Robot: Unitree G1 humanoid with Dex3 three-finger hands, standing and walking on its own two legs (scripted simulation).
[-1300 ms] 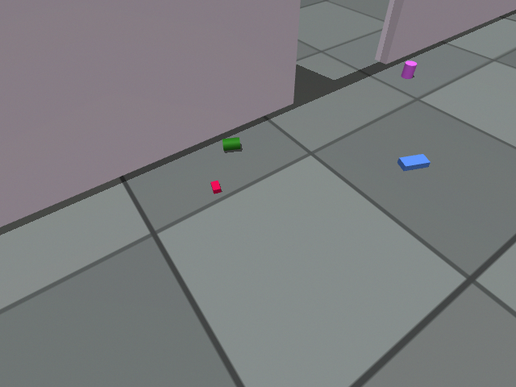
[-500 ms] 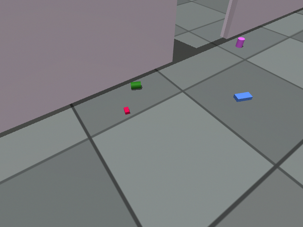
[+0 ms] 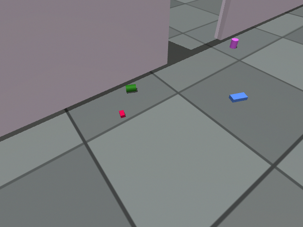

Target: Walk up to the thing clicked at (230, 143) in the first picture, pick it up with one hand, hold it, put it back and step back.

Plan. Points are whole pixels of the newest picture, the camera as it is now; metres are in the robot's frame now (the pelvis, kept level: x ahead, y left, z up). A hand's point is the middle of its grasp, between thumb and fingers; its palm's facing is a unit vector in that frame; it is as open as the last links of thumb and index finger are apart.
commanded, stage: walk up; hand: left
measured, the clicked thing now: (131, 88) +1.55 +0.27 -0.74
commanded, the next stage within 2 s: none
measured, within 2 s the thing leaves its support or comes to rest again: neither
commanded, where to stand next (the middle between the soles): +1.20 +0.03 m, yaw +1 degrees
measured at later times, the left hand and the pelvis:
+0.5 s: hand (78, 224) +0.19 +0.25 -0.17, palm faces +0.08 -0.93 -0.37, open 7.3 cm; pelvis +0.22 -0.02 -0.02, yaw +4 degrees
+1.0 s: hand (108, 119) +0.59 +0.22 -0.13, palm faces -0.03 -0.91 -0.41, open 7.3 cm; pelvis +0.49 -0.06 -0.02, yaw +2 degrees
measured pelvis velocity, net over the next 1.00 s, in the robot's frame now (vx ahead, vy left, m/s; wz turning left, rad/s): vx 0.49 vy -0.06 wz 0.04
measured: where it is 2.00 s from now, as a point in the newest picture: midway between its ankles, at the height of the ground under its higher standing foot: (159, 143)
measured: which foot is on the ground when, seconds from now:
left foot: down 0.00-0.08, up 0.10-0.44, down 0.46-1.00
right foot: down 0.00-0.52, up 0.54-0.94, down 0.96-1.00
